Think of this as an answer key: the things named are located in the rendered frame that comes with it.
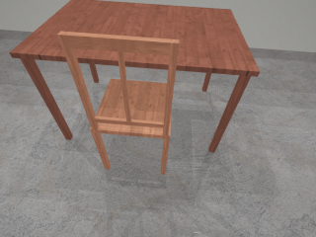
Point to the chair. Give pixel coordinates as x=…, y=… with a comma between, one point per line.
x=129, y=107

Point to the table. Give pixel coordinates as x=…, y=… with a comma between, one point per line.
x=210, y=41

